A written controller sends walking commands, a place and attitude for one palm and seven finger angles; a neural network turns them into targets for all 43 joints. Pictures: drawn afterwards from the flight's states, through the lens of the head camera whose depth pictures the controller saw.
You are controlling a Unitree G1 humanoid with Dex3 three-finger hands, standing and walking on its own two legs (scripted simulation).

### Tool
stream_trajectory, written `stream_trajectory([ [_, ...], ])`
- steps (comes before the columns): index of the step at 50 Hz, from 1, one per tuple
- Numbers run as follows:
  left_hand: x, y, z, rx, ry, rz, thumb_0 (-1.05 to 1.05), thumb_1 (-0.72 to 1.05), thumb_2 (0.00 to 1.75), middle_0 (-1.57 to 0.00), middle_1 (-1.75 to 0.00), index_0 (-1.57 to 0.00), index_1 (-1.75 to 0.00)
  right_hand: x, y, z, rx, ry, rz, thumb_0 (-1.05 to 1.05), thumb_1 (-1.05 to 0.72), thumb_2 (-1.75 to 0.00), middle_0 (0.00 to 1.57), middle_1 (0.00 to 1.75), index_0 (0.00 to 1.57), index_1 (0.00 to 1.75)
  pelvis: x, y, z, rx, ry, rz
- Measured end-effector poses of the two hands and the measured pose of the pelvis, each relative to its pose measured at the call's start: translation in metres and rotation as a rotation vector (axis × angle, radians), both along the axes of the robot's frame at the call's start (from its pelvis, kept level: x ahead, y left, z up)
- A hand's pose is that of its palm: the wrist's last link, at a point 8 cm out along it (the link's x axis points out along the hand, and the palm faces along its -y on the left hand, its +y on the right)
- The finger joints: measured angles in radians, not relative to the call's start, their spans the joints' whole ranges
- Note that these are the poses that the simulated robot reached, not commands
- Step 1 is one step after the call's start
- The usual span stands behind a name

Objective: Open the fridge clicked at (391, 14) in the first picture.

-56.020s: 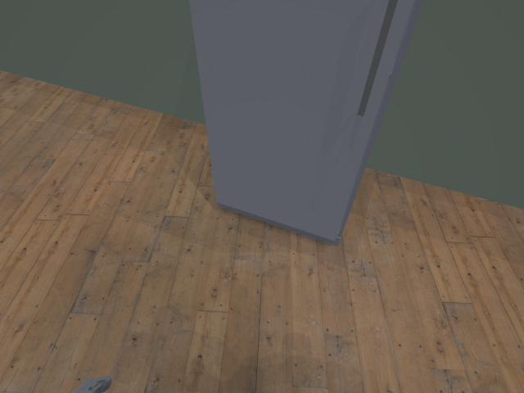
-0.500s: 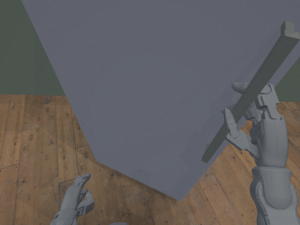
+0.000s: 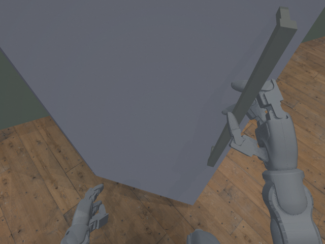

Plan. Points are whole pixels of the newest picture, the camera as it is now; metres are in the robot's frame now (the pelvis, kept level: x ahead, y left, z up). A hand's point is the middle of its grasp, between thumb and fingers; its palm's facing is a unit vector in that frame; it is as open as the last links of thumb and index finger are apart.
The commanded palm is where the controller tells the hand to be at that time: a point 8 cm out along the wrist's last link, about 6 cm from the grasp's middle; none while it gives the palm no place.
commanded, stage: walk backward, drawing the door open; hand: right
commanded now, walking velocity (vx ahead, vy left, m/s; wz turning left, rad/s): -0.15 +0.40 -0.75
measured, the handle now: (233, 115) +0.34 -0.09 +0.17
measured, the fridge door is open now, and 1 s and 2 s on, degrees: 40 67 67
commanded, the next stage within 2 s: stop walking and hold the door back in 0.94 s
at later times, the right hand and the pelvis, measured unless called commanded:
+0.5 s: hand (194, 195) +0.18 -0.02 +0.18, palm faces +0.45 +0.87 -0.21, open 7.2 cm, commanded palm +0.13 -0.05 +0.19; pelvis -0.05 +0.21 -0.02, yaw -22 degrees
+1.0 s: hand out of the picture +0.09 +0.07 +0.19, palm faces +0.80 +0.56 -0.22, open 6.9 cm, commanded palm +0.03 +0.06 +0.18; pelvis +0.00 +0.39 -0.01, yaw -41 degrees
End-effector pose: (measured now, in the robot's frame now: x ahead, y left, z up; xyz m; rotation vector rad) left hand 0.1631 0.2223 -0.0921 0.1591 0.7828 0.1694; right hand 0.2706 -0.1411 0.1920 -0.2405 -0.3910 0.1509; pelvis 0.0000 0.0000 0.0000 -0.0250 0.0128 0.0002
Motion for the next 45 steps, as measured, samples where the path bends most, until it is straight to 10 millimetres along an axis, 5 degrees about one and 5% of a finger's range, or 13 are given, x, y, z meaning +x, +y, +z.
stream_trajectory([
  [7, 0.007, 0.036, 0.000, 0.076, -0.075, -0.098, 0.01, 0.91, 0.90, -0.20, -0.30, -0.20, -0.30, -0.036, 0.014, -0.006, -0.006, -0.068, -0.078, -0.13, -0.63, -0.84, 0.48, 1.35, 0.12, 1.04, -0.025, 0.036, -0.016, -0.004, 0.009, -0.115],
  [16, -0.009, 0.069, -0.011, -0.027, 0.037, -0.312, 0.01, 0.91, 0.90, -0.20, -0.30, -0.20, -0.30, -0.083, 0.044, -0.005, 0.019, -0.038, -0.289, -0.13, -0.61, -0.88, 0.47, 1.36, 0.12, 1.12, -0.049, 0.128, -0.004, 0.067, -0.045, -0.260],
  [22, 0.014, 0.115, -0.031, -0.060, 0.030, -0.374, 0.01, 0.91, 0.90, -0.20, -0.30, -0.20, -0.30, -0.114, 0.073, -0.007, 0.024, -0.095, -0.512, -0.14, -0.62, -0.87, 0.48, 1.39, 0.14, 1.19, -0.045, 0.195, -0.023, 0.046, -0.057, -0.328],
  [29, 0.040, 0.161, -0.003, 0.060, -0.007, -0.428, 0.01, 0.91, 0.90, -0.20, -0.30, -0.20, -0.30, -0.154, 0.100, -0.006, 0.066, -0.076, -0.583, -0.11, -0.63, -0.84, 0.48, 1.40, 0.17, 1.25, -0.049, 0.236, -0.011, 0.019, -0.045, -0.471],
  [34, 0.057, 0.172, 0.005, 0.120, -0.082, -0.512, 0.01, 0.91, 0.90, -0.20, -0.30, -0.20, -0.30, -0.179, 0.117, -0.011, 0.055, -0.135, -0.614, -0.13, -0.64, -0.79, 0.49, 1.39, 0.15, 1.14, -0.053, 0.261, -0.025, 0.044, -0.026, -0.539],
  [45, 0.060, 0.183, 0.018, 0.014, 0.019, -0.743, 0.01, 0.91, 0.90, -0.20, -0.30, -0.20, -0.30, -0.222, 0.164, -0.003, 0.071, -0.042, -0.848, -0.08, -0.64, -0.80, 0.48, 1.40, 0.21, 1.23, -0.027, 0.347, 0.009, 0.105, -0.064, -0.667],
])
